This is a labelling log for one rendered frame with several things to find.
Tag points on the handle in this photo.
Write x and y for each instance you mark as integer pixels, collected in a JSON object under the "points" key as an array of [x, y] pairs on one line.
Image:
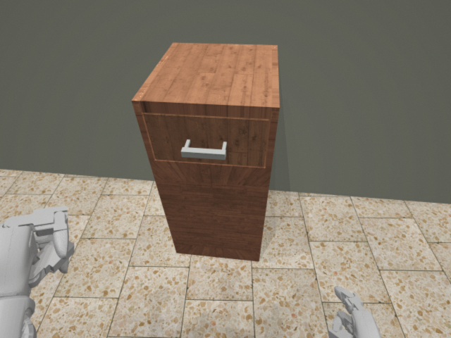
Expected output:
{"points": [[219, 154]]}

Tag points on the left robot forearm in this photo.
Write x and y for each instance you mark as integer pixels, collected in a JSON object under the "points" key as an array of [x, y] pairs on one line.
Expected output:
{"points": [[15, 314]]}

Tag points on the cabinet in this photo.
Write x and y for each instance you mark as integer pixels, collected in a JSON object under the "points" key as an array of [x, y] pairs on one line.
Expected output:
{"points": [[215, 210]]}

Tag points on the robot left hand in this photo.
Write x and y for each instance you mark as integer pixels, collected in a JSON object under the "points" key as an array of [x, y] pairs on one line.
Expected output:
{"points": [[19, 247]]}

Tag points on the robot right hand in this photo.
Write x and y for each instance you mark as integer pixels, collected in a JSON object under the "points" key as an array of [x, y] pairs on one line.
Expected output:
{"points": [[360, 324]]}

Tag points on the drawer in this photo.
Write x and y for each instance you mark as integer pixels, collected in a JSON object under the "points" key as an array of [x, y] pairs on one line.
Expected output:
{"points": [[246, 137]]}

